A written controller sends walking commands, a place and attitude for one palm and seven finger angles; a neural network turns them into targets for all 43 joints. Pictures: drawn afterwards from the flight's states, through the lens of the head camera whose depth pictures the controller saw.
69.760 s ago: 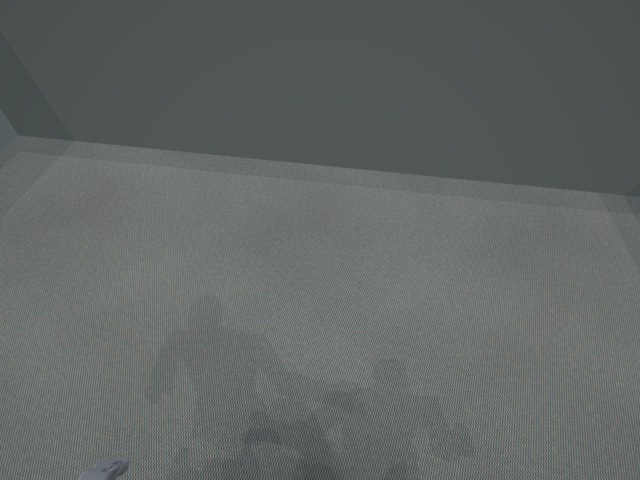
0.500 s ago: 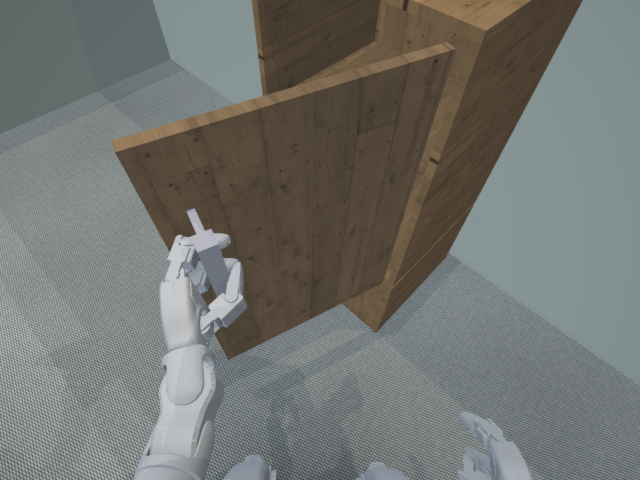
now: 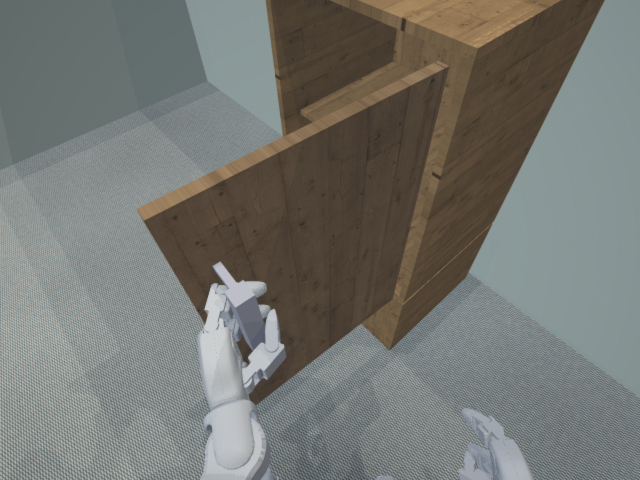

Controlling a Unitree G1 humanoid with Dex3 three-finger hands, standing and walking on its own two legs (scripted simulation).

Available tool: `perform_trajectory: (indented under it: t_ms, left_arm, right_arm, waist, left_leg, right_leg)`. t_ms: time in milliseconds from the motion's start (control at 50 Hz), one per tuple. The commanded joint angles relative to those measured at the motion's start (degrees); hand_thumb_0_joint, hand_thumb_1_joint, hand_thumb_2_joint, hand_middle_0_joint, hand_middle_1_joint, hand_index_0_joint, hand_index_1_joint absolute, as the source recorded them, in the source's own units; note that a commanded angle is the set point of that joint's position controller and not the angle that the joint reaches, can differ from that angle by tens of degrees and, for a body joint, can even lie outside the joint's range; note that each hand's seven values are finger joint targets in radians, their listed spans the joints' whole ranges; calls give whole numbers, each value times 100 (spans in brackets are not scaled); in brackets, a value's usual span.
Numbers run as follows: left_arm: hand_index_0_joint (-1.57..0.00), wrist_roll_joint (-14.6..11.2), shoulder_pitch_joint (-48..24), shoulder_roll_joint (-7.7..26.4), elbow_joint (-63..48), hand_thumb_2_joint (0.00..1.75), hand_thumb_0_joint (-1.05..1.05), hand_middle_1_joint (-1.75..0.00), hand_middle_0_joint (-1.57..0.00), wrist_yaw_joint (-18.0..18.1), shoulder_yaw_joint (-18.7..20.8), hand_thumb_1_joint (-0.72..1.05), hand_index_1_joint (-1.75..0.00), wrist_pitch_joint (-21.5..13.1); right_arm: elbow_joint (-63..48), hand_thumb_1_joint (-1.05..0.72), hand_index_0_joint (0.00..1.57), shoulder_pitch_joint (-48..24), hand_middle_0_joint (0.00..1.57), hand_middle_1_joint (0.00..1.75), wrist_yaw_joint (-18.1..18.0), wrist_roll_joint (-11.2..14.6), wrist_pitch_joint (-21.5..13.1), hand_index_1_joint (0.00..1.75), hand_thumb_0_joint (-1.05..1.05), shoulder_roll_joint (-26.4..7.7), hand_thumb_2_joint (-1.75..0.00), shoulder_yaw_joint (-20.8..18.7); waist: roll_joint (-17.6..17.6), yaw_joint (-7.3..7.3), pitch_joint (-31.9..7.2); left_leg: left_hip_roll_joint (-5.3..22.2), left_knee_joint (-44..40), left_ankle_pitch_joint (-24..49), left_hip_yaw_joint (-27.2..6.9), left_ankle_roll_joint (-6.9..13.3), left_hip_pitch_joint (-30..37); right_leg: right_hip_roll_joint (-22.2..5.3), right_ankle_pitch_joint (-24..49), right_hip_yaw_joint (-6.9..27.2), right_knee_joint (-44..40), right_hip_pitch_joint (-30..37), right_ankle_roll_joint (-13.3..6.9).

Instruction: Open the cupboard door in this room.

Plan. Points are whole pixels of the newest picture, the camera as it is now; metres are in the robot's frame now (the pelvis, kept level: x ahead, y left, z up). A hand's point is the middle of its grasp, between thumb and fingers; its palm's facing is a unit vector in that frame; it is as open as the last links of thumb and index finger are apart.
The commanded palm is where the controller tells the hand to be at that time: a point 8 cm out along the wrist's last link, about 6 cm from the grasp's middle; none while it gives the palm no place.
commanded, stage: open thumb and fingers to let go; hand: left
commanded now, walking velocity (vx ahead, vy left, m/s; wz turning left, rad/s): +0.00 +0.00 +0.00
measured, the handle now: (240, 308) +0.32 +0.11 +0.05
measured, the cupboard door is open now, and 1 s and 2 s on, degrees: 87 85 88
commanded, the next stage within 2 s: slide the hand sideways off the handle in 0.78 s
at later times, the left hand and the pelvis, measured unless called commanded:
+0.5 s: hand (259, 344) +0.27 +0.08 +0.05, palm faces +0.32 -0.95 -0.01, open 12.9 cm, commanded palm +0.23 +0.11 +0.04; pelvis -0.02 +0.02 -0.01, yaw +0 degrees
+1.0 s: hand (257, 357) +0.26 +0.08 +0.04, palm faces +0.03 -1.00 -0.05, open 15.8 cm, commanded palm +0.23 +0.11 +0.04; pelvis -0.03 +0.03 -0.01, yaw +0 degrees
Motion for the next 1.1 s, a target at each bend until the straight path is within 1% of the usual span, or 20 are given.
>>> perform_trajectory:
  t_ms: [0,120,140,200,340,380,560,580,660,740,780,860,880,900,940,960,980,1020,1040,1080]
  left_arm:
    - [-38,26,-900,-445,-927,81,0,-133,-38,202,206,69,-133,-316]
    - [-35,-7,-1105,-433,-999,63,0,-128,-35,144,156,27,-128,-337]
    - [-35,-2,-1037,-431,-970,60,0,-127,-35,125,156,20,-127,-345]
    - [-33,15,-1293,-505,-943,51,0,-125,-33,111,43,-1,-125,-402]
    - [-30,76,-1451,-621,-820,30,0,-120,-30,167,-81,-50,-120,-383]
    - [-30,78,-1592,-629,-813,30,0,-120,-30,196,-84,-50,-120,-351]
    - [-22,176,-2084,-943,-758,30,0,-75,-22,358,-357,-50,-75,-168]
    - [-22,172,-2141,-908,-676,30,0,-70,-22,384,-313,-50,-70,-146]
    - [-18,183,-2248,-992,-620,30,0,-50,-18,462,-330,-50,-50,-59]
    - [-15,129,-2280,-946,-506,30,0,-30,-15,502,-213,-50,-30,40]
    - [-15,96,-2224,-948,-552,30,0,-30,-15,514,-188,-50,-30,78]
    - [-15,104,-2356,-996,-541,30,0,-30,-15,510,-200,-50,-30,87]
    - [-15,771,-2262,-271,-699,30,0,-30,-15,-681,-1423,-50,-30,-197]
    - [-15,507,-2409,100,-1029,30,0,-30,-15,-1336,-950,-50,-30,-484]
    - [-15,168,-2345,334,-1322,30,0,-30,-15,-2298,-927,-50,-30,-730]
    - [-15,-100,-2155,304,-1313,30,0,-30,-15,-2631,-869,-50,-30,-752]
    - [-15,-415,-2045,175,-1418,30,0,-30,-15,-2811,-812,-50,-30,-734]
    - [-15,-874,-1734,-24,-1484,30,0,-30,-15,-2851,-676,-50,-30,-582]
    - [-15,-982,-1443,19,-1397,30,0,-30,-15,-2752,-480,-50,-30,-505]
    - [-15,-921,-1182,126,-1576,30,0,-30,-15,-2476,-303,-50,-30,-442]
  right_arm:
    - [-775,-90,20,-507,20,30,-97,34,-361,30,0,-366,-90,-128]
    - [-760,-90,20,-465,20,30,-109,43,-386,30,0,-396,-90,-163]
    - [-762,-90,20,-473,20,30,-103,50,-386,30,0,-392,-90,-162]
    - [-744,-90,20,-495,20,30,-102,46,-417,30,0,-415,-90,-162]
    - [-778,-90,20,-551,20,30,-67,44,-456,30,0,-423,-90,-157]
    - [-780,-90,20,-567,20,30,-68,56,-443,30,0,-422,-90,-150]
    - [-777,-90,20,-639,20,30,-23,73,-466,30,0,-419,-90,-133]
    - [-766,-90,20,-642,20,30,-28,65,-466,30,0,-428,-90,-135]
    - [-741,-90,20,-686,20,30,-18,66,-469,30,0,-416,-90,-139]
    - [-725,-90,20,-726,20,30,-19,69,-442,30,0,-409,-90,-125]
    - [-749,-90,20,-733,20,30,-5,66,-431,30,0,-393,-90,-120]
    - [-721,-90,20,-735,20,30,13,81,-428,30,0,-399,-90,-113]
    - [-611,-90,20,-258,20,30,41,139,-384,30,0,-667,-90,-151]
    - [-769,-90,20,-254,20,30,18,172,-375,30,0,-612,-90,-192]
    - [-924,-90,20,-249,20,30,-31,260,-382,30,0,-634,-90,-178]
    - [-1020,-90,20,-252,20,30,-55,325,-405,30,0,-623,-90,-155]
    - [-1137,-90,20,-280,20,30,-82,383,-435,30,0,-611,-90,-132]
    - [-1280,-90,20,-366,20,30,-110,469,-485,30,0,-610,-90,-96]
    - [-1315,-90,20,-356,20,30,-113,474,-492,30,0,-612,-90,-98]
    - [-1409,-90,20,-343,20,30,-105,447,-464,30,0,-647,-90,-107]
  waist:
    - [-746,51,-1291]
    - [-856,47,-1425]
    - [-848,69,-1373]
    - [-829,-26,-1229]
    - [-645,16,-1260]
    - [-647,-5,-1220]
    - [-354,-20,-1204]
    - [-456,-18,-1193]
    - [-383,18,-1370]
    - [-469,75,-1312]
    - [-445,127,-1386]
    - [-469,60,-1231]
    - [-714,-538,-891]
    - [-450,-306,-1281]
    - [-154,-277,-1546]
    - [-143,-261,-1424]
    - [-143,-226,-1380]
    - [-235,-142,-1226]
    - [-375,-74,-1086]
    - [-528,-12,-1096]
  left_leg:
    - [-293,-140,1188,262,332,386]
    - [-288,-150,1272,253,355,423]
    - [-279,-166,1242,253,349,405]
    - [-264,-152,1088,238,373,433]
    - [-259,-156,1026,244,392,512]
    - [-252,-164,1001,240,394,535]
    - [-213,-242,922,199,389,637]
    - [-210,-254,868,174,388,616]
    - [-203,-260,935,178,380,690]
    - [-212,-304,887,185,372,648]
    - [-224,-302,914,206,364,649]
    - [-199,-325,862,178,365,652]
    - [-174,-181,914,191,499,700]
    - [-203,-120,992,195,520,630]
    - [-217,-76,1053,211,528,766]
    - [-208,-124,933,195,513,786]
    - [-216,-169,830,180,507,802]
    - [-212,-284,616,132,484,790]
    - [-202,-328,547,123,460,715]
    - [-200,-332,633,110,450,675]
  right_leg:
    - [-302,2904,636,-1174,926,424]
    - [-320,3028,648,-1173,1039,428]
    - [-315,2950,641,-1171,1005,425]
    - [-295,2557,604,-1213,763,420]
    - [-197,2015,425,-1117,511,309]
    - [-166,1857,385,-1112,436,287]
    - [-53,1394,141,-974,162,187]
    - [-47,1295,129,-984,152,184]
    - [-23,1319,78,-922,153,162]
    - [-13,1222,77,-969,195,159]
    - [-10,1246,81,-970,270,153]
    - [-3,1152,49,-980,170,158]
    - [-64,1639,282,-938,-131,199]
    - [-115,1867,308,-843,101,162]
    - [-124,1996,367,-738,204,146]
    - [-105,1810,336,-776,174,145]
    - [-74,1626,292,-807,162,153]
    - [-22,1222,204,-876,116,162]
    - [-12,1102,160,-886,90,180]
    - [-10,1160,108,-797,95,189]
